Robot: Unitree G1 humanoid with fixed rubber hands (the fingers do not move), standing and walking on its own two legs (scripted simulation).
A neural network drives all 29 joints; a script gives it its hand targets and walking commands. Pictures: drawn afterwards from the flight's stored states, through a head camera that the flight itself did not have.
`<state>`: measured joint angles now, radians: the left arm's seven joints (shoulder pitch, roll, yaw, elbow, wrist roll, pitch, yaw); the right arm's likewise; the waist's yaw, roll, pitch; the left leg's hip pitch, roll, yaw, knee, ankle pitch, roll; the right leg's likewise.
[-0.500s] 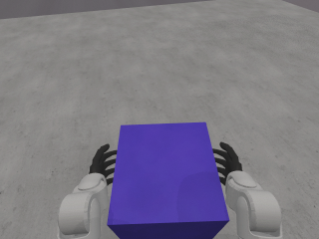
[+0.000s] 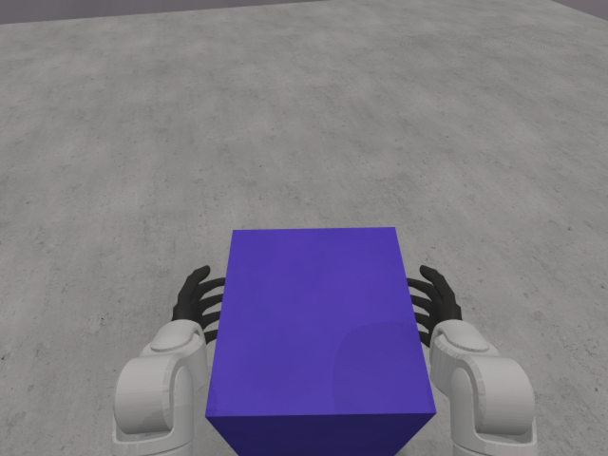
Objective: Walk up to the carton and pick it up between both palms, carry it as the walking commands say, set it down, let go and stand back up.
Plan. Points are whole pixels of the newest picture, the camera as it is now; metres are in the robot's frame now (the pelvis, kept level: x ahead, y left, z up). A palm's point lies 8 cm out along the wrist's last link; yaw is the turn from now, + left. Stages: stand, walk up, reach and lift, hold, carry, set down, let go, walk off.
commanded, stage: carry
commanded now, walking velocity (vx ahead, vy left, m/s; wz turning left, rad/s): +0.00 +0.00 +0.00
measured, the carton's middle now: (315, 351) +0.26 +0.00 +0.02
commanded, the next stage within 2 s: none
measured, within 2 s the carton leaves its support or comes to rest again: neither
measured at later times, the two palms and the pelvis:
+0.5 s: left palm (193, 326) +0.25 +0.15 +0.09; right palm (443, 326) +0.25 -0.14 +0.09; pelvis +0.00 +0.00 +0.00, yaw +0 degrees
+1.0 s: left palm (194, 323) +0.26 +0.15 +0.09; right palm (440, 323) +0.26 -0.14 +0.09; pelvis +0.00 +0.00 +0.00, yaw +0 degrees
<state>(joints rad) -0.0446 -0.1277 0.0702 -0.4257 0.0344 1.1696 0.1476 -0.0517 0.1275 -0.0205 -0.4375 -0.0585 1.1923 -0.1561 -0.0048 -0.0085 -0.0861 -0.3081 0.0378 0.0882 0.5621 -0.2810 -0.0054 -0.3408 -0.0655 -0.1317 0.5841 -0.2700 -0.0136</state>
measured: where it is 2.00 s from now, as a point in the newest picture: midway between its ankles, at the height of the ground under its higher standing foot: outside the picture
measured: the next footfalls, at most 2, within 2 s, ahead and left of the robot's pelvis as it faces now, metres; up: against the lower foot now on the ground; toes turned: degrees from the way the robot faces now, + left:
none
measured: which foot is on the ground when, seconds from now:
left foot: down 0.00-1.00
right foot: down 0.00-1.00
